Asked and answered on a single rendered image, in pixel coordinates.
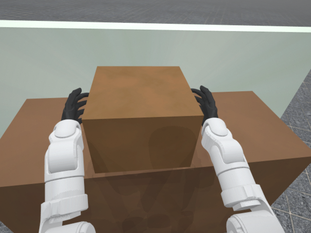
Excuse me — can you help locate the robot right hand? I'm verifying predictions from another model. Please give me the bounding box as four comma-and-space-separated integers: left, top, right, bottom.
191, 85, 218, 126

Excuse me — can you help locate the pedestal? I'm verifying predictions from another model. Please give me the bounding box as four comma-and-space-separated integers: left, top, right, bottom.
0, 91, 311, 233

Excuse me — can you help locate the robot left forearm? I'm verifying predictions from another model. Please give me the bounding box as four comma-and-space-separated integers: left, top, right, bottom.
39, 119, 88, 233

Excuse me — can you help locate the robot left hand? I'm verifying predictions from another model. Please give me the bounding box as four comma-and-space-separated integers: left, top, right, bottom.
61, 88, 89, 124

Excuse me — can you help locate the right robot upper arm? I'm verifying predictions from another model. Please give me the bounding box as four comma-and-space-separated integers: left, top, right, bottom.
226, 210, 284, 233

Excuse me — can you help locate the carton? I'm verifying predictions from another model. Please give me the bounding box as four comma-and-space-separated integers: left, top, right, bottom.
82, 66, 204, 173

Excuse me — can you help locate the left robot upper arm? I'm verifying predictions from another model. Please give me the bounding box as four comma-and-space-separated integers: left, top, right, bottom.
45, 221, 96, 233

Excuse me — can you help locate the robot right forearm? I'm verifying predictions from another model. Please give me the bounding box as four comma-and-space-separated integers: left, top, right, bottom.
201, 117, 285, 233

